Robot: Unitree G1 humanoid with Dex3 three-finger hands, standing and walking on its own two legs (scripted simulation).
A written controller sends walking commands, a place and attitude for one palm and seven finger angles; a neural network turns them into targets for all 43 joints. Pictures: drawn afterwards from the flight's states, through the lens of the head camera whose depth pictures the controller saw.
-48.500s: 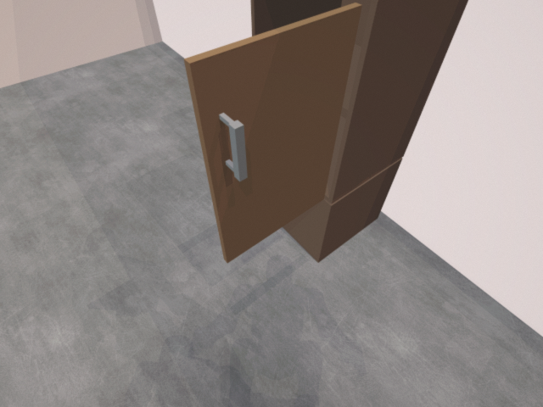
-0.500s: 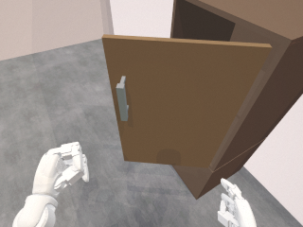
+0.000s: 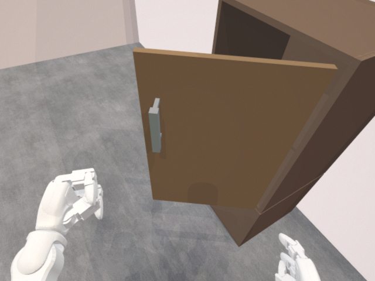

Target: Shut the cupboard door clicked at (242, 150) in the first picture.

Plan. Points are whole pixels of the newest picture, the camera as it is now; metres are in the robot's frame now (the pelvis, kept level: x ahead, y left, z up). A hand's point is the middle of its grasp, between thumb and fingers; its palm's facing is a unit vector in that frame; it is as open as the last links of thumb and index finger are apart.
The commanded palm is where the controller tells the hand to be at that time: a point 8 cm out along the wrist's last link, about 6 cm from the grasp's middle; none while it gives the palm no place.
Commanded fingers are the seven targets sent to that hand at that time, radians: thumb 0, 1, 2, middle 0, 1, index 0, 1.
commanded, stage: raise the hand and make a fist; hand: left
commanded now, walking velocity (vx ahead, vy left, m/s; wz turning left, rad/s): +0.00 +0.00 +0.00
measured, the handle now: (156, 126) +0.43 +0.12 +0.10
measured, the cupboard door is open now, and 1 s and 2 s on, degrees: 55 55 54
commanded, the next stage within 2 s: bring the fist close to the handle in 0.06 s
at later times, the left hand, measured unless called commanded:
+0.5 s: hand (128, 187) +0.26 +0.14 +0.10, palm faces -0.01 -1.00 -0.03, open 3.1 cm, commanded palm +0.24 +0.20 +0.10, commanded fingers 0.00 0.90 0.90 -1.30 -1.50 -1.30 -1.50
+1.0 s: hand (154, 166) +0.31 +0.10 +0.10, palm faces +0.02 -1.00 -0.02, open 3.2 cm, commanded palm +0.29 +0.15 +0.10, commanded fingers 0.00 0.90 0.90 -1.30 -1.50 -1.30 -1.50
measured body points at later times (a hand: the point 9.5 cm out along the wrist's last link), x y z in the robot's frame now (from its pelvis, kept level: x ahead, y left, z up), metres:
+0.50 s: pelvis -0.01 -0.03 +0.00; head +0.00 -0.04 +0.45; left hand +0.26 +0.20 +0.10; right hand +0.17 -0.26 -0.07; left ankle +0.03 +0.03 -0.72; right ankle -0.01 -0.12 -0.72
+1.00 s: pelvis +0.02 -0.06 +0.00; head +0.03 -0.07 +0.45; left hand +0.31 +0.16 +0.10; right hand +0.19 -0.30 -0.08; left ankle +0.03 +0.03 -0.72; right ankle -0.01 -0.12 -0.72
